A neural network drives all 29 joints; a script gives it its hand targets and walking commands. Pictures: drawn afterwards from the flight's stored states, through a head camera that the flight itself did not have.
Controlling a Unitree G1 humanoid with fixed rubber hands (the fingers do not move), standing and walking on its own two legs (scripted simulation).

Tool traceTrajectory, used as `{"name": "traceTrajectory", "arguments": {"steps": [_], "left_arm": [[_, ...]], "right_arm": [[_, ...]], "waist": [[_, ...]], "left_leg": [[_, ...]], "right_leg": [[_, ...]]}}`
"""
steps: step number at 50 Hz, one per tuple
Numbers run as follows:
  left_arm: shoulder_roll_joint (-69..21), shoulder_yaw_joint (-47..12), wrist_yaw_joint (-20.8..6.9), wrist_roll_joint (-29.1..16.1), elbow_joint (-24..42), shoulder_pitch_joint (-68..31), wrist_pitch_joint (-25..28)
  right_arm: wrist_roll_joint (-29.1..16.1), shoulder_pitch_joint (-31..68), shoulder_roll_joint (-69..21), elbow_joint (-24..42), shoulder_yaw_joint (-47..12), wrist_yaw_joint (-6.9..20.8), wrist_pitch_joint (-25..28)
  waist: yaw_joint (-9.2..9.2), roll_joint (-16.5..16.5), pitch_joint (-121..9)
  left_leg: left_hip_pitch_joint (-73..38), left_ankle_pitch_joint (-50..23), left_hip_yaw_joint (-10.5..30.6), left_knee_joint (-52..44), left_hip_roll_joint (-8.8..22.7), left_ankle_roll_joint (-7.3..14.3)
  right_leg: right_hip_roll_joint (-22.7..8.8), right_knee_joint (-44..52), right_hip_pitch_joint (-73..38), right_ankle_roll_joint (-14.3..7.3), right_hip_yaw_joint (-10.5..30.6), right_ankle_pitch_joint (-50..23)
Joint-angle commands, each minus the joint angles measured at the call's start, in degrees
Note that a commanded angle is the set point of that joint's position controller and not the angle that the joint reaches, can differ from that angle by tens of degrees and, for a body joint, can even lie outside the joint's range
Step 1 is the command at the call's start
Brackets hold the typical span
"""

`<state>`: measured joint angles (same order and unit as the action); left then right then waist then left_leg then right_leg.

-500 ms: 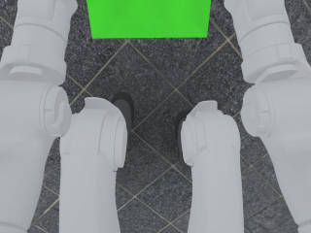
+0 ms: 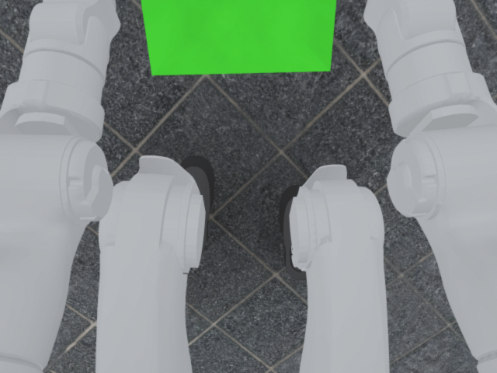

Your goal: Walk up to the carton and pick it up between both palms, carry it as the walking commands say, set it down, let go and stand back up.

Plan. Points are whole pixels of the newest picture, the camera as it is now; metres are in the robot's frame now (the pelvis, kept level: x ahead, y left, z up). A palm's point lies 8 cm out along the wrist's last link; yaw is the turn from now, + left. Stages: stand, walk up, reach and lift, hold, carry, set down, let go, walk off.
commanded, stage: set down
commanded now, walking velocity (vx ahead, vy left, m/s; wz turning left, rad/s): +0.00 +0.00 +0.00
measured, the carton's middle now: out of the picture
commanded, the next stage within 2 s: none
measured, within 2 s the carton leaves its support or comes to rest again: rests again in 0.28 s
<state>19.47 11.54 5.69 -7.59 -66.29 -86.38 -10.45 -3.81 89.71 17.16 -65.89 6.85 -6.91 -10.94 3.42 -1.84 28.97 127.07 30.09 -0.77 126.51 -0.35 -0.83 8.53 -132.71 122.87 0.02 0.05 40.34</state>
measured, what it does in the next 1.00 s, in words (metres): stands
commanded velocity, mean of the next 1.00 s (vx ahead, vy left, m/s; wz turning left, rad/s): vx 0.00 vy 0.00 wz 0.00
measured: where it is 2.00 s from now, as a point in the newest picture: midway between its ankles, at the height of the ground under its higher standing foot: (244, 233)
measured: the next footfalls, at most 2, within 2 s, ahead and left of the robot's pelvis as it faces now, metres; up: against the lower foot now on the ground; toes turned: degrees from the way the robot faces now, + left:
none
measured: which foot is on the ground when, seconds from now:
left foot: down 0.00-1.00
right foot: down 0.00-1.00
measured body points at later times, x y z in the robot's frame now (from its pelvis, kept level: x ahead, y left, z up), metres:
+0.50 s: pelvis +0.02 +0.00 +0.00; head +0.39 +0.01 +0.25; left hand +0.54 +0.21 -0.19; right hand +0.57 -0.12 -0.19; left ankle +0.13 +0.12 -0.32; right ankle +0.09 -0.10 -0.32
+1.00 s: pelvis +0.02 +0.00 -0.01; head +0.39 +0.00 +0.24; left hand +0.55 +0.21 -0.20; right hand +0.57 -0.12 -0.20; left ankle +0.13 +0.12 -0.32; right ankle +0.09 -0.10 -0.32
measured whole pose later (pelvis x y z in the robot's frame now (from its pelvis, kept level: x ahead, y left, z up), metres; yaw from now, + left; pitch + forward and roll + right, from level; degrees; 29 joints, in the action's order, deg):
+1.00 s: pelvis +0.02 +0.00 -0.01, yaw +0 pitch +35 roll +2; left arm 18.6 16.0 2.3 -3.9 -68.6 -84.1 -7.2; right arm -0.1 84.9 16.0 -63.6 11.0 -3.0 -8.0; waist 3.1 -0.5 24.0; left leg 130.3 32.7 -1.4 128.3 -0.1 0.0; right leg 7.3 -134.1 125.4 -0.2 -0.1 43.3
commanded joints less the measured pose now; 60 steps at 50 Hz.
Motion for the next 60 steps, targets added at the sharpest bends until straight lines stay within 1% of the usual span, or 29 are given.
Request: {"name": "traceTrajectory", "arguments": {"steps": [1,3,4,5,7,8,12,13,15,17,24,25,27,28,29,30,31,32,33,34,37,39,42,44,45,46,56,59,60], "left_arm": [[-49.9,-11.6,-16.2,-4.1,15.2,-33.6,3.8],[-49.9,-10.8,-16.1,-3.3,13.2,-31.6,3.7],[-49.7,-10.0,-16.1,-2.7,13.7,-31.5,4.0],[-49.3,-9.8,-16.2,-2.9,13.4,-30.7,4.2],[-49.6,-9.5,-16.1,-1.7,13.2,-28.9,4.1],[-49.8,-9.2,-16.0,-2.1,12.1,-29.4,4.3],[-49.8,-9.6,-16.1,-1.9,12.5,-27.6,4.6],[-49.0,-9.5,-16.0,-1.3,12.4,-27.2,4.6],[-48.2,-8.4,-16.0,-1.3,12.2,-27.3,4.8],[-47.8,-8.1,-16.0,0.0,12.2,-25.7,4.8],[-47.5,-8.5,-16.4,0.4,10.6,-24.9,4.7],[-47.4,-7.6,-16.3,0.6,10.7,-23.7,4.8],[-47.1,-6.7,-16.6,1.4,9.5,-22.6,4.6],[-47.0,-6.5,-16.7,1.1,9.8,-23.1,4.5],[-46.9,-6.6,-16.6,1.0,9.7,-23.0,4.6],[-47.7,-7.3,-16.8,0.8,9.5,-22.5,4.5],[-46.8,-6.5,-16.8,0.8,9.6,-22.8,4.8],[-47.1,-6.3,-16.6,1.4,8.6,-22.0,4.6],[-46.9,-6.5,-16.7,1.4,8.9,-22.0,4.5],[-47.5,-6.2,-16.8,0.8,9.2,-22.0,4.5],[-45.9,-5.9,-16.6,1.7,8.7,-21.2,4.6],[-44.7,-6.1,-16.3,1.6,8.9,-21.9,5.1],[-44.6,-5.5,-16.2,1.7,7.8,-20.9,5.1],[-44.1,-5.6,-16.0,1.1,7.9,-21.2,5.3],[-43.3,-5.0,-15.9,1.8,7.8,-21.1,5.4],[-42.0,-4.6,-15.6,1.6,7.5,-21.0,5.4],[-29.2,-0.6,-12.1,1.3,5.6,-18.3,7.4],[-17.4,2.6,-9.1,2.8,3.7,-15.1,8.6],[-13.4,3.4,-7.9,2.5,3.2,-13.4,9.0]], "right_arm": [[-3.7,29.3,-52.7,13.2,-12.3,16.5,3.2],[-2.7,27.8,-52.0,11.9,-11.6,16.8,2.8],[-2.7,27.2,-53.0,11.9,-11.7,17.2,2.9],[-2.1,27.2,-51.2,12.5,-11.1,17.1,3.2],[-2.4,26.1,-51.4,12.7,-11.4,17.4,3.6],[-1.8,25.2,-51.9,11.2,-10.9,17.2,3.4],[-1.3,23.8,-51.1,12.0,-11.1,17.3,3.5],[-1.1,23.8,-51.1,11.4,-10.7,17.4,3.6],[-0.8,23.7,-50.9,11.7,-11.5,17.3,3.6],[-0.6,22.5,-50.6,11.2,-10.9,17.4,3.6],[1.2,20.4,-49.4,9.5,-9.3,17.4,3.8],[0.3,20.3,-49.0,10.7,-9.9,17.5,3.8],[0.3,21.7,-49.2,11.4,-10.5,17.6,3.9],[1.5,19.7,-48.3,9.8,-9.1,17.5,3.7],[0.8,21.0,-48.6,10.9,-10.2,17.6,3.8],[1.1,19.7,-47.9,10.0,-9.8,17.5,3.8],[1.1,19.5,-47.8,10.0,-10.1,17.4,3.7],[1.2,20.2,-47.9,10.1,-9.7,17.4,3.9],[1.5,19.0,-46.9,9.5,-8.6,17.5,3.9],[2.1,18.6,-47.2,9.8,-8.8,17.4,3.7],[1.9,19.0,-47.1,9.9,-9.1,17.7,3.5],[1.4,18.5,-47.4,9.6,-10.0,17.4,3.7],[1.2,19.8,-46.2,9.8,-9.8,17.0,4.0],[1.2,19.6,-44.9,10.3,-9.6,17.0,4.2],[1.4,18.5,-44.6,9.2,-9.0,16.7,4.3],[1.9,17.6,-41.9,8.6,-7.9,16.3,4.3],[1.3,17.6,-28.2,9.6,-7.1,12.2,6.2],[0.7,15.1,-18.7,8.9,-5.3,10.0,6.6],[0.7,14.4,-14.5,8.6,-5.7,8.7,6.8]], "waist": [[3.18,-4.5,-69.1],[2.65,-4.7,-65.3],[3.97,-5.7,-63.4],[2.83,-5.6,-61.8],[4.27,-4.2,-61.0],[3.15,-4.7,-61.0],[2.07,-4.7,-60.4],[3.24,-4.2,-59.5],[2.93,-6.0,-59.9],[3.95,-5.1,-58.8],[1.57,-4.1,-56.8],[2.91,-4.4,-57.6],[3.23,-5.3,-56.3],[1.94,-5.2,-55.3],[2.81,-5.5,-56.2],[1.91,-4.2,-55.8],[2.51,-5.5,-55.8],[2.25,-4.5,-54.9],[1.72,-3.7,-54.2],[0.53,-5.1,-54.9],[2.47,-4.9,-54.6],[2.74,-6.2,-54.5],[3.16,-5.2,-54.6],[2.41,-5.2,-55.5],[2.98,-4.9,-54.7],[2.08,-4.0,-54.4],[2.62,-4.7,-57.9],[3.69,-3.9,-59.0],[3.7,-5.4,-60.7]], "left_leg": [[-31.3,-23.0,-2.0,-3.2,-4.8,1.9],[-31.0,-22.7,-1.5,-3.8,-4.9,1.8],[-29.3,-22.5,-1.7,-3.8,-5.2,2.1],[-28.3,-22.3,-1.1,-3.7,-5.1,2.0],[-27.9,-23.7,-1.4,-3.6,-5.2,2.0],[-28.6,-22.9,-1.0,-3.7,-5.5,2.1],[-28.4,-24.2,-0.5,-3.4,-5.3,2.1],[-28.2,-24.6,-0.6,-3.9,-5.4,2.2],[-26.4,-23.6,-0.4,-3.4,-5.3,2.2],[-25.8,-23.9,-0.6,-3.8,-5.1,2.2],[-24.8,-24.1,-0.1,-3.3,-4.9,2.1],[-25.4,-24.1,-0.3,-3.4,-4.7,2.2],[-24.3,-23.4,-0.6,-3.2,-4.9,2.5],[-23.0,-22.6,-0.2,-3.2,-4.9,2.3],[-23.6,-22.8,-0.2,-3.2,-4.8,2.4],[-24.2,-23.8,-0.3,-2.9,-4.8,2.1],[-23.5,-23.7,-0.1,-2.7,-4.8,2.4],[-23.7,-23.1,-0.1,-3.3,-4.8,2.3],[-23.8,-23.2,0.2,-3.6,-4.7,2.1],[-23.8,-22.8,0.5,-3.2,-4.9,2.2],[-24.0,-23.1,0.0,-3.2,-4.8,2.3],[-24.0,-23.8,0.4,-2.5,-4.5,2.3],[-23.7,-23.5,0.1,-2.5,-4.5,2.2],[-24.9,-23.6,0.4,-2.5,-4.4,2.0],[-24.3,-24.1,0.1,-2.5,-4.5,2.0],[-25.0,-23.8,0.1,-2.5,-4.2,1.6],[-26.0,-24.1,-0.6,-1.8,-3.6,1.1],[-27.9,-23.9,-0.5,-2.5,-2.9,0.8],[-28.2,-25.1,-0.5,-2.0,-2.9,0.9]], "right_leg": [[0.1,13.7,-20.3,-1.2,1.0,-25.1],[-0.1,13.5,-17.3,-1.0,0.3,-23.8],[0.1,13.8,-16.1,-0.9,0.8,-23.7],[-0.1,13.3,-15.3,-1.1,0.7,-23.8],[0.2,13.7,-14.0,-1.1,1.5,-24.9],[0.0,13.4,-13.6,-1.2,0.9,-23.7],[0.1,13.4,-12.5,-0.9,1.0,-24.8],[-0.1,13.2,-11.3,-1.1,1.2,-24.7],[-0.6,13.3,-13.6,-1.0,1.6,-25.2],[-0.3,13.2,-13.2,-0.9,1.8,-25.7],[-0.3,13.1,-10.1,-1.0,1.7,-26.0],[-0.4,13.0,-11.9,-0.8,1.9,-25.9],[-0.6,13.3,-11.1,-0.6,2.2,-25.1],[-0.4,13.5,-10.8,-0.8,2.2,-25.2],[-0.8,13.6,-11.8,-0.8,2.5,-25.1],[-0.4,13.3,-10.6,-0.9,2.3,-25.6],[-0.6,13.2,-11.2,-0.7,2.5,-26.0],[-0.9,13.2,-10.5,-0.8,2.2,-25.4],[-0.7,13.4,-10.2,-1.0,2.3,-25.0],[-1.0,13.3,-10.6,-0.8,2.0,-25.0],[-0.9,13.0,-10.2,-0.7,2.4,-24.4],[-1.0,12.5,-10.5,-0.4,2.2,-25.2],[-1.3,12.5,-11.6,-0.5,2.7,-25.1],[-1.2,12.1,-11.9,-0.4,1.9,-25.0],[-1.1,12.3,-11.4,-0.5,2.4,-25.4],[-1.5,12.5,-11.4,-0.5,2.1,-24.9],[-2.6,11.7,-17.7,0.3,2.5,-27.2],[-3.0,11.7,-17.7,0.9,1.7,-26.3],[-3.4,11.7,-19.3,1.5,1.8,-27.8]]}}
